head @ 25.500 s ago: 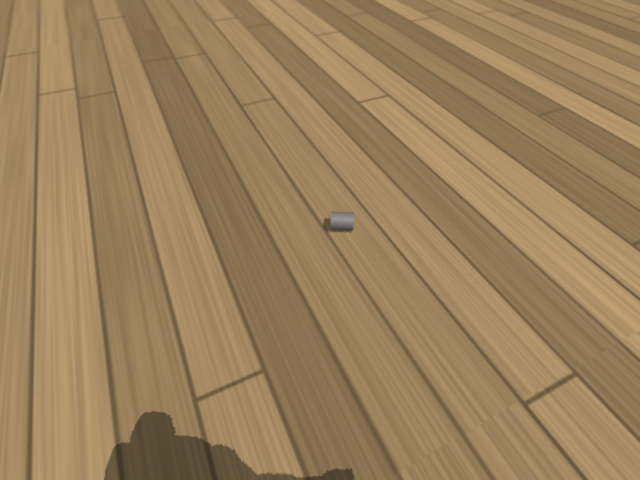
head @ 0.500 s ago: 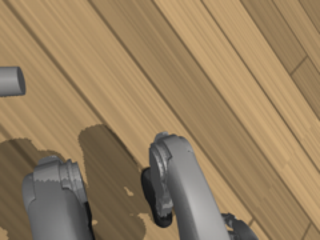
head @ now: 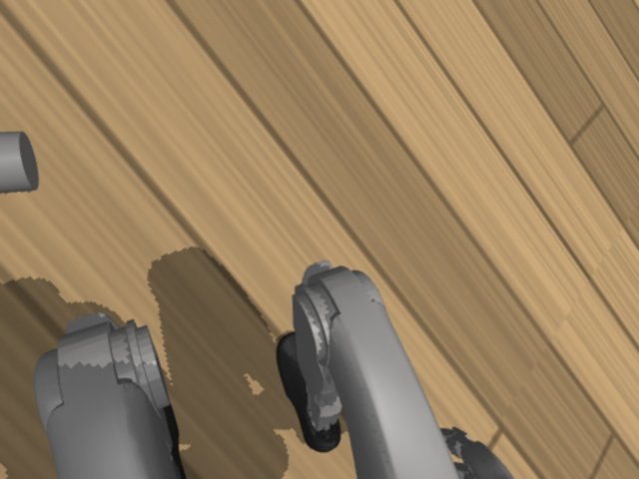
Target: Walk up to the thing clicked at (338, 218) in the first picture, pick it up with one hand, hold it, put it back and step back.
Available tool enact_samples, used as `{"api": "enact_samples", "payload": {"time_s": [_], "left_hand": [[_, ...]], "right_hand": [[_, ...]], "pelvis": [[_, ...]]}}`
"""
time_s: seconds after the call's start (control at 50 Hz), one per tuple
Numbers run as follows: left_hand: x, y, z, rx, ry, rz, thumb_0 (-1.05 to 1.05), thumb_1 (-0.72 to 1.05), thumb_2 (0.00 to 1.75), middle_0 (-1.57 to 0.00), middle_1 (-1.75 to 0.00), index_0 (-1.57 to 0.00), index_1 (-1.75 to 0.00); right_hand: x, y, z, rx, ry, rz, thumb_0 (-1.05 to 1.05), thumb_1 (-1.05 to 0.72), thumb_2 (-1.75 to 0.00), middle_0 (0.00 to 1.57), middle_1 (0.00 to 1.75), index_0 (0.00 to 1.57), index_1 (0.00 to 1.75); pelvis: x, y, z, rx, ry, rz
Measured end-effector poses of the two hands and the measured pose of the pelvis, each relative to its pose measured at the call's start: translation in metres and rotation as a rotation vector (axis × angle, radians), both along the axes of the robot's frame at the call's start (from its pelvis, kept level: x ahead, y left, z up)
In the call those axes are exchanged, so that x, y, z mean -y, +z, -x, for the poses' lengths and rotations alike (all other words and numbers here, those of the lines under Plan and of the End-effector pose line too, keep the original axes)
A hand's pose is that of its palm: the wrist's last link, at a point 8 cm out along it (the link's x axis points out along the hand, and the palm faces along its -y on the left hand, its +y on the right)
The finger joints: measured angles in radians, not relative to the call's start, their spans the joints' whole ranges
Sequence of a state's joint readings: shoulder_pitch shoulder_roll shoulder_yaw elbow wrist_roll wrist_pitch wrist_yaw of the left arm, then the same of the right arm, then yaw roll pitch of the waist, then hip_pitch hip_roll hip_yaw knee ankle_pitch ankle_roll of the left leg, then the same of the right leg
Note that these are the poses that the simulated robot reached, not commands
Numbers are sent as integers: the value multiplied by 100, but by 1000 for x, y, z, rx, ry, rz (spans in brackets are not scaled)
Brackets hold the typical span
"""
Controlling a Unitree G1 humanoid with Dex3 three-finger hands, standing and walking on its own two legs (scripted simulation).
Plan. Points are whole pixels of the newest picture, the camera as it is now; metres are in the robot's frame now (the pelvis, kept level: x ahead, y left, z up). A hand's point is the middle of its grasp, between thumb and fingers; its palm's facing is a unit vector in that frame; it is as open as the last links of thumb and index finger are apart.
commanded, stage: rise first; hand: left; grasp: from above
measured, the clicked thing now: out of the picture +0.53 +0.33 -0.28
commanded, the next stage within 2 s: approach in 0.40 s
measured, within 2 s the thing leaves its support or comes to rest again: neither
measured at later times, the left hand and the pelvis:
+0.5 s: hand out of the picture +0.48 +0.36 -0.16, palm faces -0.46 -0.06 -0.89, open 13.7 cm; pelvis +0.00 +0.00 +0.00, yaw +0 degrees
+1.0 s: hand out of the picture +0.54 +0.30 -0.14, palm faces -0.42 -0.03 -0.91, open 13.9 cm; pelvis +0.00 +0.00 +0.00, yaw +0 degrees
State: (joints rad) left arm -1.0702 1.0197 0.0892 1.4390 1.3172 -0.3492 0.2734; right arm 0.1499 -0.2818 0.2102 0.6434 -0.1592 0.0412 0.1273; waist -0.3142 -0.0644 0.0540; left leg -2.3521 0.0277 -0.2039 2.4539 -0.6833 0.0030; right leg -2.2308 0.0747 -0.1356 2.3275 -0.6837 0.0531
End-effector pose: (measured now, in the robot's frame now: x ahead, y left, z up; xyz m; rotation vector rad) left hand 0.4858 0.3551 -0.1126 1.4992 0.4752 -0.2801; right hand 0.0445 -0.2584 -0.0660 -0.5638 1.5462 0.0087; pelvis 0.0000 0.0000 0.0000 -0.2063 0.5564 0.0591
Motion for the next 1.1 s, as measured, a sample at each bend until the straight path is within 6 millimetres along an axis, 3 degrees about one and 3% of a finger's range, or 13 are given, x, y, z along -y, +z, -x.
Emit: {"api": "enact_samples", "payload": {"time_s": [0.6,0.7,0.94,1.02,1.1], "left_hand": [[-4,13,1,9,-12,-16,0,-46,95,-16,-94,-16,-95],[7,17,-8,9,-30,-12,0,-47,95,-14,-100,-15,-99],[54,30,-52,61,-47,-14,0,-51,98,-10,-107,-12,-105],[56,29,-53,35,-8,-34,0,-52,99,-10,-106,-11,-105],[51,20,-41,-33,25,-39,0,-51,98,-10,-105,-12,-104]], "right_hand": [[-2,1,-4,21,5,0,0,-92,-90,21,30,20,30],[-2,1,-1,19,-2,1,0,-92,-90,21,30,20,30],[-2,8,20,27,-65,16,0,-92,-90,21,30,20,30],[-4,7,30,16,-96,2,0,-92,-90,21,30,20,30],[-6,5,38,-4,-105,-17,0,-92,-90,21,30,20,30]], "pelvis": [[-1,1,2,0,6,0],[0,2,3,-4,8,-4],[2,4,3,-21,1,-7],[3,5,3,-23,-4,-13],[3,6,5,-13,-5,-19]]}}
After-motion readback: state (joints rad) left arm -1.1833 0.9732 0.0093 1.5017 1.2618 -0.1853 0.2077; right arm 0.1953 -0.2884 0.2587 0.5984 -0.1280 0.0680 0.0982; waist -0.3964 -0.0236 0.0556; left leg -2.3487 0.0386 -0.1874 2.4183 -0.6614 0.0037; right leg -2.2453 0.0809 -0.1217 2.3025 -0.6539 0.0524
